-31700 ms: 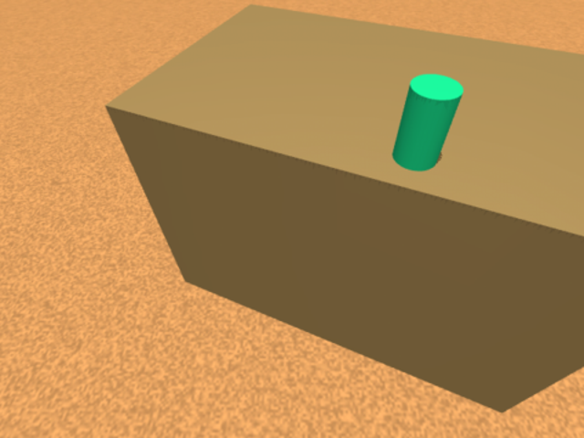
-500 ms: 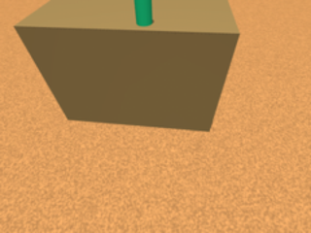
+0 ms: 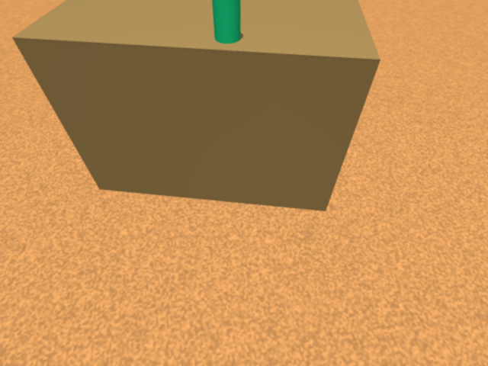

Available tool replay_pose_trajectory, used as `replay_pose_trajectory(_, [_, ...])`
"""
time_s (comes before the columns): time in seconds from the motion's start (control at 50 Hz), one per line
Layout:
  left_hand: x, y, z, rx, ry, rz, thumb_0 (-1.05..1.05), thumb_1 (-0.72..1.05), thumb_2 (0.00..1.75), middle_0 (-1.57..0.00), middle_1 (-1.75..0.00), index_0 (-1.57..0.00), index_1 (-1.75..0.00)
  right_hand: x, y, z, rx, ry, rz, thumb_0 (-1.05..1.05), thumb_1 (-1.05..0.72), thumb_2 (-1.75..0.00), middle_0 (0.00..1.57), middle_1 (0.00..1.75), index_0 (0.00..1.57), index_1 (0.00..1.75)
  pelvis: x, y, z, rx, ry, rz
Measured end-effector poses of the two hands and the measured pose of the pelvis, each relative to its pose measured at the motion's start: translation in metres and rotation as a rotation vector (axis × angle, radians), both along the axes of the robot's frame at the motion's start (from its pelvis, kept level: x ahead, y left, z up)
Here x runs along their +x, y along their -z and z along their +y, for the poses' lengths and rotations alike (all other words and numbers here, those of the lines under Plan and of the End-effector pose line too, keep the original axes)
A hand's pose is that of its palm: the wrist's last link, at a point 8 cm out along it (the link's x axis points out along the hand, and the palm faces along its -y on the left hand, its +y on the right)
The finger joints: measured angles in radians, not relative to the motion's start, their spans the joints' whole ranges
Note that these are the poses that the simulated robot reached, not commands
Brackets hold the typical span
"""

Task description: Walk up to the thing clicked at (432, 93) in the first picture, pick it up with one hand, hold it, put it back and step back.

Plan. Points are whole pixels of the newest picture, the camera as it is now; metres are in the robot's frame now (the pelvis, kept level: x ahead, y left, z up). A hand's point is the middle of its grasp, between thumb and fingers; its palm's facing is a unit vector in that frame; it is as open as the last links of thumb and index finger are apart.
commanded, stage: step back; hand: left
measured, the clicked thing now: (226, 13) +1.07 +0.14 +0.11
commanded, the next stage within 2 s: stand in 0.28 s
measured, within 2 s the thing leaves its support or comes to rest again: neither
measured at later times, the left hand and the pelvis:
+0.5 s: hand out of the picture +0.12 +0.25 -0.13, palm faces -0.03 -0.94 -0.35, open 7.4 cm; pelvis +0.01 +0.00 +0.01, yaw +0 degrees
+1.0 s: hand out of the picture +0.05 +0.24 -0.14, palm faces -0.02 -0.94 -0.34, open 7.4 cm; pelvis -0.01 -0.01 +0.02, yaw +0 degrees
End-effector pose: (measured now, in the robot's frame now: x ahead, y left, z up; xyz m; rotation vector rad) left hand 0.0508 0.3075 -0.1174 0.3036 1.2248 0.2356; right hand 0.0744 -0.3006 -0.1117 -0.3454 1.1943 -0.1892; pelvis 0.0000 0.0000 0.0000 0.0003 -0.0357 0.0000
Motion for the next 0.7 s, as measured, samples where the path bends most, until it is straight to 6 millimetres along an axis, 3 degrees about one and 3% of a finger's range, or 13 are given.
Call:
replay_pose_trajectory(0.2, [0.053, -0.009, 0.004, 0.023, 0.038, -0.072, 0.01, 0.91, 0.9, -0.2, -0.3, -0.2, -0.3, 0.039, 0.0, 0.013, 0.026, 0.019, -0.058, 0.01, -0.9, -0.9, 0.2, 0.3, 0.2, 0.3, 0.015, -0.002, 0.004, -0.003, 0.009, 0.001])
replay_pose_trajectory(0.32, [0.07, -0.016, -0.001, 0.023, 0.059, -0.095, 0.01, 0.91, 0.9, -0.2, -0.3, -0.2, -0.3, 0.048, -0.002, 0.014, 0.039, 0.022, -0.074, 0.01, -0.9, -0.9, 0.2, 0.3, 0.2, 0.3, 0.016, -0.005, 0.003, 0.001, 0.012, -0.005])
replay_pose_trajectory(0.48, [0.065, -0.019, -0.017, -0.004, 0.067, -0.07, 0.01, 0.91, 0.9, -0.2, -0.3, -0.2, -0.3, 0.038, -0.008, 0.007, 0.042, 0.024, -0.059, 0.01, -0.9, -0.9, 0.2, 0.3, 0.2, 0.3, 0.011, -0.014, -0.002, 0.004, 0.008, -0.013])
replay_pose_trajectory(0.7, [0.031, -0.017, -0.026, -0.019, 0.055, -0.018, 0.01, 0.91, 0.9, -0.2, -0.3, -0.2, -0.3, 0.005, -0.01, -0.006, 0.034, 0.04, -0.011, 0.01, -0.9, -0.9, 0.2, 0.3, 0.2, 0.3, -0.003, -0.017, -0.01, 0.002, 0.006, -0.022])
